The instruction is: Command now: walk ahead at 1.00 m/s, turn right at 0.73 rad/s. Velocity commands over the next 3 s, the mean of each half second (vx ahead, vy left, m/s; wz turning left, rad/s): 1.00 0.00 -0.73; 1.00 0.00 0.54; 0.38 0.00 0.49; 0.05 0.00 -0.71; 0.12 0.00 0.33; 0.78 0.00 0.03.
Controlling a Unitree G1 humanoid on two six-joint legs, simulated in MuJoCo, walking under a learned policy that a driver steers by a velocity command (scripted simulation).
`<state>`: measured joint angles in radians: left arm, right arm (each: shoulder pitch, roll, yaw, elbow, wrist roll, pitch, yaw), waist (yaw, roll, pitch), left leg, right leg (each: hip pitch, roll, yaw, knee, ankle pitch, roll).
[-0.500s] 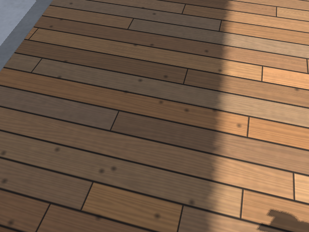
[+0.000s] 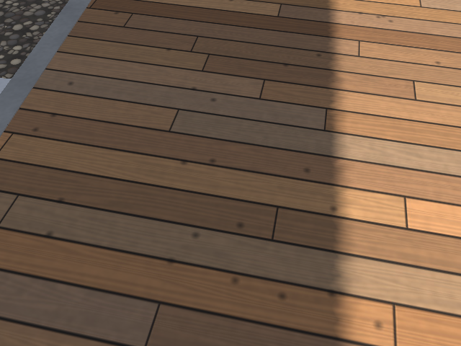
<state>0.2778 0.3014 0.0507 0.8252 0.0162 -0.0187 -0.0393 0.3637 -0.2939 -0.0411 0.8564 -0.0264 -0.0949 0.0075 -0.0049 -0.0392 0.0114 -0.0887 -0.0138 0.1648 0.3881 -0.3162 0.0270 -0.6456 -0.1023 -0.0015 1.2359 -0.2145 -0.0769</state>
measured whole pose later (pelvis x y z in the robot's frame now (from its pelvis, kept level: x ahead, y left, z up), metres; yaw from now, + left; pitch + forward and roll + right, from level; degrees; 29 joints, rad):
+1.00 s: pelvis +0.95 -0.19 +0.00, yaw -4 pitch +2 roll +0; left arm -0.03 0.25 -0.06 0.58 0.05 -0.07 -0.03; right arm 0.53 -0.29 -0.07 0.89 0.01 -0.06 0.02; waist -0.12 -0.01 0.02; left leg 0.03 -0.17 -0.20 0.26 -0.29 0.14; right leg -0.72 -0.11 0.09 0.68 0.03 0.04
